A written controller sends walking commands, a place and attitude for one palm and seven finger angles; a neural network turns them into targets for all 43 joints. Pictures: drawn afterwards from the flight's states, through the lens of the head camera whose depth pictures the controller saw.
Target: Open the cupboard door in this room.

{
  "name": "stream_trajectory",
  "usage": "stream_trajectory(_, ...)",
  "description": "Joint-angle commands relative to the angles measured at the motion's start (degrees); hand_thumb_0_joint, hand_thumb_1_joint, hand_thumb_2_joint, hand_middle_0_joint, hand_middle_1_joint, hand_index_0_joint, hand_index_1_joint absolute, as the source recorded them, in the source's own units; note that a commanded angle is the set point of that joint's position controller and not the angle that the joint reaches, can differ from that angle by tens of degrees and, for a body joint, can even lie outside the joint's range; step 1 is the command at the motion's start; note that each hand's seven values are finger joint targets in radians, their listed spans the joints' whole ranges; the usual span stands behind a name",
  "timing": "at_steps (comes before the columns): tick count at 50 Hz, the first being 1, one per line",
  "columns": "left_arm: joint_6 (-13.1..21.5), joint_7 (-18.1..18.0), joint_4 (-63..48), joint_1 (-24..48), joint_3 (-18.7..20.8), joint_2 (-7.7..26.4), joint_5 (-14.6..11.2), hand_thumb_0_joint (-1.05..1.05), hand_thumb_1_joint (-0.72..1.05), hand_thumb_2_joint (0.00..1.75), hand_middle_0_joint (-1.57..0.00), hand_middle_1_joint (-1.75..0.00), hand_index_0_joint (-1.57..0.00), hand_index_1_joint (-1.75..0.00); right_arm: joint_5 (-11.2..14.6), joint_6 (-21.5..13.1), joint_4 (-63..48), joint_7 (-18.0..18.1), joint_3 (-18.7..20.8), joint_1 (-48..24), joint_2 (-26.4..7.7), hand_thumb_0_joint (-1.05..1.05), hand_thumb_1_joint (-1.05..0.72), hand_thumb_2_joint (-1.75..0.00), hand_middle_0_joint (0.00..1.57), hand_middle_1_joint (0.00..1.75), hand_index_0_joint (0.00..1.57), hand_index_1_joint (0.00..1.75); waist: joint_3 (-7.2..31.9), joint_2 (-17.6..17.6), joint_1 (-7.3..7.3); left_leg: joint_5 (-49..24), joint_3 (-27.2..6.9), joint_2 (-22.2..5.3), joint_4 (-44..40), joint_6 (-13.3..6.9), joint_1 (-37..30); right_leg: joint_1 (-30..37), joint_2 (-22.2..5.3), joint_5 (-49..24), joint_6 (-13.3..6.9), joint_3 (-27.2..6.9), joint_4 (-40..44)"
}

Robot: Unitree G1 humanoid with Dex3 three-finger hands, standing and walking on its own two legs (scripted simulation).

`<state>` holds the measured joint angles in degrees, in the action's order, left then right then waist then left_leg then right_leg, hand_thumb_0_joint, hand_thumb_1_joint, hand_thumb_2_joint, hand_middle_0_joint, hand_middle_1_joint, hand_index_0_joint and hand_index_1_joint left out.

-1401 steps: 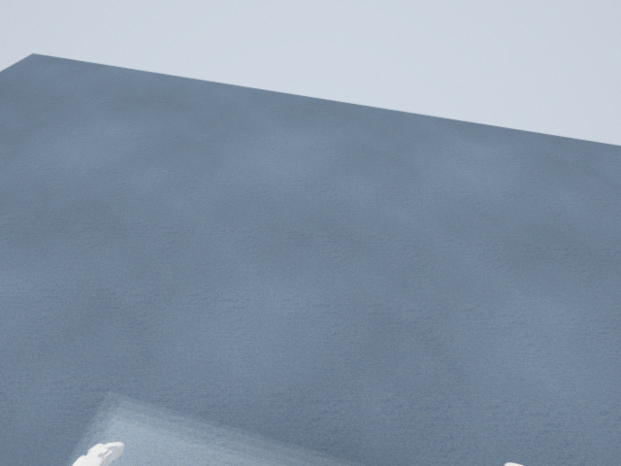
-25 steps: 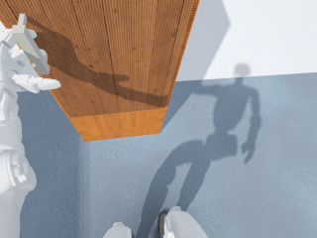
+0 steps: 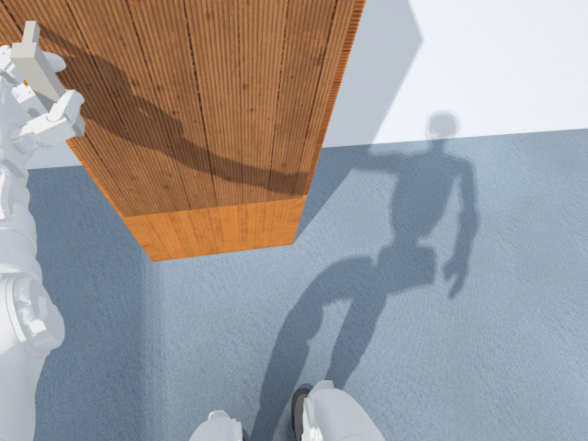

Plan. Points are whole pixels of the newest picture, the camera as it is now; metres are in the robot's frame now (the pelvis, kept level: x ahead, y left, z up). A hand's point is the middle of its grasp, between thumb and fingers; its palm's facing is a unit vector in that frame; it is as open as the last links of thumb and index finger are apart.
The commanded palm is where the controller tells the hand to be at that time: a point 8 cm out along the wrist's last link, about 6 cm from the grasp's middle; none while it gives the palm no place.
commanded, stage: close the thumb around the handle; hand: left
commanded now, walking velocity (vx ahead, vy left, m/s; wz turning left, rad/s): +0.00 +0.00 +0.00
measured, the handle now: (54, 82) +0.57 +0.26 +0.08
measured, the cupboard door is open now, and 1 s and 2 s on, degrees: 1 31 44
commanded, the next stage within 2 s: pull the door open along its arc in 0.02 s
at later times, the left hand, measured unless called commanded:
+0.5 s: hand (70, 148) +0.46 +0.23 +0.08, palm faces +0.04 -1.00 +0.00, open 6.5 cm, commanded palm +0.41 +0.27 +0.08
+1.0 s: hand (155, 244) +0.34 +0.12 +0.09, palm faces +0.51 -0.86 +0.03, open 6.4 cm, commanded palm +0.27 +0.15 +0.08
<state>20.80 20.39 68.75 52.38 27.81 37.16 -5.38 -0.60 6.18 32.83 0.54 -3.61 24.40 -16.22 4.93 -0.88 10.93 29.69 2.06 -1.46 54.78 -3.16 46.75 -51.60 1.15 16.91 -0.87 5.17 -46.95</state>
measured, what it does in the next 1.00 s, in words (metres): stands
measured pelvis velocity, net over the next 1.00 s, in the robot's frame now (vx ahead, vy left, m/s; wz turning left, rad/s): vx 0.00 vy -0.02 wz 0.05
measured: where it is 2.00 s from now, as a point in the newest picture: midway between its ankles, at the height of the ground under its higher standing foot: outside the picture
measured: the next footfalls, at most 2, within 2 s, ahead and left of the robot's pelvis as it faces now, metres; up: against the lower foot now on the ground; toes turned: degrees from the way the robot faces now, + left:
none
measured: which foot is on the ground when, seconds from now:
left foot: down 0.00-1.00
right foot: down 0.00-1.00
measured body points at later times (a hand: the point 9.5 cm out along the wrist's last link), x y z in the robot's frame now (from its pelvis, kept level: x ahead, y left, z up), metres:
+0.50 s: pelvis +0.01 +0.00 +0.01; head +0.11 +0.02 +0.45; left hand +0.45 +0.28 +0.09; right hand +0.03 -0.26 -0.10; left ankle -0.04 +0.08 -0.68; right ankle +0.05 -0.12 -0.68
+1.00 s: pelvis +0.00 -0.02 +0.02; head +0.05 -0.02 +0.47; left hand +0.31 +0.17 +0.09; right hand +0.18 -0.22 -0.08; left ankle -0.04 +0.08 -0.68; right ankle +0.05 -0.12 -0.68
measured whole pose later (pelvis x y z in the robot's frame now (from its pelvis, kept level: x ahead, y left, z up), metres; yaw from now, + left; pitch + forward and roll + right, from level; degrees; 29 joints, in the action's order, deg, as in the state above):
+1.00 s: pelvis +0.00 -0.02 +0.02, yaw +3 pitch +11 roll -1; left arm 13.2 -29.0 13.9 6.1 0.1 -4.1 1.6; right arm -3.0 1.6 31.4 -2.5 -1.0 11.8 -10.6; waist 6.8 -1.4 -0.7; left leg 27.2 1.3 0.8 47.0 -1.7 31.0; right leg -37.7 -0.8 18.3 -2.0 5.4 -44.9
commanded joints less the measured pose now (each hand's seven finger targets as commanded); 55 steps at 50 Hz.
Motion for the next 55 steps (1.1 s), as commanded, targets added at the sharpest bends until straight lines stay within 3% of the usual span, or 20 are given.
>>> stream_trajectory(1,3.7,-1.13,-12.36,21.3,2.72,18.29,-1.48,0.0,0.9,0.9,-0.4,-1.35,-0.4,-1.35,-0.16,-0.64,-2.17,0.99,4.3,10.52,-10.89,0.0,-0.9,-0.9,0.2,0.3,0.2,0.3,27.88,-8.91,-1.47,-35.25,-5.61,-0.65,-6.59,3.33,-12.55,20.44,1.49,-19.72,-0.58,-3.11,0.7)
stream_trajectory(3,3.36,-1.21,-11.51,21.28,1.98,17.88,-1.27,0.0,0.9,0.9,-0.4,-1.35,-0.4,-1.35,0.0,-0.59,-2.3,1.0,4.18,10.06,-10.88,0.0,-0.9,-0.9,0.2,0.3,0.2,0.3,25.42,-7.41,-1.02,-31.44,-5.04,-0.45,-6.82,2.74,-10.23,20.4,1.42,-18.5,-0.41,-3.32,1.1)
stream_trajectory(4,3.66,-1.35,-12.09,22.17,2.11,17.88,-1.33,0.0,0.9,0.9,-0.4,-1.35,-0.4,-1.35,-0.14,-0.66,-2.38,1.07,4.04,10.07,-10.8,0.0,-0.9,-0.9,0.2,0.3,0.2,0.3,25.39,-9.74,-1.21,-32.14,-5.18,-0.36,-6.96,2.85,-10.79,20.21,1.38,-18.53,-0.71,-3.34,0.95)
stream_trajectory(6,3.52,-1.51,-11.24,21.58,2.52,18.74,-0.81,0.0,0.9,0.9,-0.4,-1.35,-0.4,-1.35,-0.11,-0.67,-2.32,1.01,4.1,10.2,-10.89,0.0,-0.9,-0.9,0.2,0.3,0.2,0.3,25.9,-9.58,-1.4,-31.6,-5.09,-0.32,-6.95,2.94,-10.65,20.35,1.38,-18.19,-0.63,-3.39,0.94)
stream_trajectory(7,3.56,-1.62,-12.16,22.22,0.65,16.05,-1.02,0.0,0.9,0.9,-0.4,-1.35,-0.4,-1.35,-0.1,-0.68,-2.36,0.95,4.14,10.15,-10.62,0.0,-0.9,-0.9,0.2,0.3,0.2,0.3,25.92,-8.34,-0.82,-31.6,-5.27,-0.42,-7.0,2.86,-11.26,19.96,1.41,-18.06,-0.48,-3.24,1.11)
stream_trajectory(10,4.02,-1.67,-13.87,18.12,1.51,15.36,-1.6,0.0,0.9,0.9,-0.4,-1.35,-0.4,-1.35,-0.15,-0.74,-2.7,0.69,4.55,10.2,-10.67,0.0,-0.9,-0.9,0.2,0.3,0.2,0.3,28.7,-9.76,-2.27,-35.6,-5.44,-0.69,-6.82,3.45,-14.13,19.89,1.46,-18.79,-0.6,-3.02,0.84)
stream_trajectory(13,3.56,-1.18,-15.25,13.28,1.12,13.71,-2.59,0.0,0.9,0.9,-0.4,-1.35,-0.4,-1.35,0.14,-0.67,-3.52,0.29,4.72,9.44,-10.56,0.0,-0.9,-0.9,0.2,0.3,0.2,0.3,28.37,-7.31,-3.07,-34.61,-4.63,-0.6,-7.37,2.99,-12.78,22.44,1.52,-19.95,-0.53,-3.18,1.2)
stream_trajectory(15,3.65,-1.13,-18.46,10.11,1.49,13.41,-3.31,0.0,0.9,0.9,-0.4,-1.35,-0.4,-1.35,0.39,-0.64,-4.34,0.15,4.85,8.76,-10.47,0.0,-0.9,-0.9,0.2,0.3,0.2,0.3,29.79,-8.9,-4.4,-36.93,-4.74,-0.63,-7.87,3.32,-13.98,23.53,1.55,-20.93,-0.8,-3.2,1.1)
stream_trajectory(23,2.0,-1.79,-30.78,-9.37,-0.72,4.65,-7.65,0.0,0.9,0.9,-0.4,-1.35,-0.4,-1.35,1.63,-1.51,-7.82,-0.96,5.71,4.25,-8.99,0.0,-0.9,-0.9,0.2,0.3,0.2,0.3,26.87,-4.47,-7.96,-38.22,-2.8,-0.44,-10.75,2.57,-12.13,30.61,1.1,-25.36,-0.9,-3.53,2.41)
stream_trajectory(24,1.86,-2.0,-32.71,-12.61,-1.39,3.11,-8.24,0.0,0.9,0.9,-0.4,-1.35,-0.4,-1.35,1.82,-1.85,-8.61,-1.08,5.64,3.5,-8.81,0.0,-0.9,-0.9,0.2,0.3,0.2,0.3,26.07,-5.97,-8.52,-39.43,-2.63,-0.34,-11.05,2.64,-12.58,30.48,1.04,-25.64,-1.2,-3.5,2.43)
stream_trajectory(28,1.08,-3.89,-39.34,-19.25,-3.87,-1.85,-9.03,0.0,0.9,0.9,-0.4,-1.35,-0.4,-1.35,2.12,-2.95,-9.24,-1.48,5.98,1.18,-8.13,0.0,-0.9,-0.9,0.2,0.3,0.2,0.3,23.06,-3.71,-9.01,-37.73,-2.24,-0.12,-12.37,3.02,-12.76,31.14,0.77,-25.0,-0.85,-3.12,3.06)
stream_trajectory(29,1.25,-11.47,-45.99,-18.51,2.01,-2.84,-11.43,0.0,0.9,0.9,-0.4,-1.35,-0.4,-1.35,2.02,-3.88,-10.34,-1.72,6.12,-1.53,-6.47,0.0,-0.9,-0.9,0.2,0.3,0.2,0.3,22.7,-3.85,-12.7,-38.84,-2.77,0.39,-12.5,3.77,-12.58,30.66,1.02,-24.36,-1.15,-2.12,3.49)
stream_trajectory(31,0.19,-18.09,-46.51,-26.11,-4.6,-13.12,-10.29,0.0,0.9,0.9,-0.4,-1.35,-0.4,-1.35,1.88,-5.17,-9.15,-2.7,6.14,-1.92,-5.88,0.0,-0.9,-0.9,0.2,0.3,0.2,0.3,19.34,-3.66,-10.99,-39.21,-2.62,-0.02,-13.0,5.05,-14.25,27.86,0.83,-22.05,-0.75,-1.21,3.71)
stream_trajectory(34,0.76,-25.95,-55.44,-29.44,-7.07,-17.25,-7.44,0.0,0.9,0.9,-0.4,-1.35,-0.4,-1.35,1.12,-6.15,-8.88,-3.44,6.53,-3.39,-5.36,0.0,-0.9,-0.9,0.2,0.3,0.2,0.3,21.8,-2.69,-11.41,-40.43,-2.55,-0.08,-12.76,5.39,-16.31,29.29,0.63,-22.28,-1.03,-1.35,3.22)
stream_trajectory(39,0.15,-38.99,-62.08,-29.84,-15.8,-27.62,-0.67,0.0,0.9,0.9,-0.4,-1.35,-0.4,-1.35,-0.55,-7.09,-8.51,-3.49,6.35,-7.6,-3.73,0.0,-0.9,-0.9,0.2,0.3,0.2,0.3,19.35,1.61,-10.65,-32.33,-2.69,0.21,-13.78,4.88,-15.88,30.09,-0.26,-18.63,-1.19,-1.29,3.76)
stream_trajectory(43,-1.94,-47.59,-63.99,-28.84,-23.4,-34.87,5.7,0.0,0.9,0.9,-0.4,-1.35,-0.4,-1.35,-1.74,-7.05,-7.94,-2.83,5.87,-11.15,-2.39,0.0,-0.9,-0.9,0.2,0.3,0.2,0.3,17.44,0.53,-10.28,-25.59,-2.69,0.95,-14.62,4.33,-15.73,29.52,-1.23,-14.26,-1.21,-1.58,4.48)
stream_trajectory(44,-2.42,-48.45,-64.5,-30.19,-25.6,-36.08,7.06,0.0,0.9,0.9,-0.4,-1.35,-0.4,-1.35,-2.05,-7.01,-7.92,-2.59,5.94,-11.08,-2.33,0.0,-0.9,-0.9,0.2,0.3,0.2,0.3,17.49,2.58,-10.03,-25.26,-2.98,0.78,-14.81,4.21,-15.9,29.92,-1.18,-13.89,-1.26,-1.62,4.95)
stream_trajectory(48,-3.83,-49.35,-69.92,-35.28,-33.52,-41.18,10.55,0.0,0.9,0.9,-0.4,-1.35,-0.4,-1.35,-2.6,-6.8,-8.36,-1.96,5.85,-12.46,-1.25,0.0,-0.9,-0.9,0.2,0.3,0.2,0.3,18.82,1.11,-10.21,-26.75,-2.41,0.91,-14.81,4.1,-18.63,31.89,-1.62,-16.13,-1.51,-1.87,5.26)
stream_trajectory(49,-4.34,-49.13,-71.01,-37.45,-35.24,-42.34,10.77,0.0,0.9,0.9,-0.4,-1.35,-0.4,-1.35,-2.62,-6.71,-8.64,-1.76,5.9,-12.68,-1.19,0.0,-0.9,-0.9,0.2,0.3,0.2,0.3,18.78,3.1,-9.89,-26.87,-2.65,0.71,-14.82,3.96,-18.89,32.37,-1.6,-16.38,-1.51,-1.79,5.66)
stream_trajectory(55,-6.42,-50.13,-77.24,-47.28,-39.94,-45.84,10.66,0.0,0.9,0.9,-0.4,-1.35,-0.4,-1.35,-2.54,-7.11,-10.26,-0.84,5.03,-16.37,-0.03,0.0,-0.9,-0.9,0.2,0.3,0.2,0.3,13.78,3.07,-10.8,-22.31,-2.98,1.08,-15.93,3.48,-18.72,33.46,-2.03,-13.43,-1.57,-1.77,7.23)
